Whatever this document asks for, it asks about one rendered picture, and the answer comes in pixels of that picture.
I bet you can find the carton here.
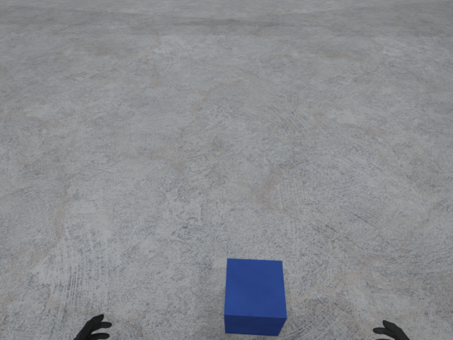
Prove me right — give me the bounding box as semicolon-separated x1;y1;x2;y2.
224;259;287;336

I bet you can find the robot left hand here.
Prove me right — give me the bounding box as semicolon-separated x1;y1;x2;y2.
74;314;112;340

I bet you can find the robot right hand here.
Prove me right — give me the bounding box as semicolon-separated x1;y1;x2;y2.
373;320;410;340

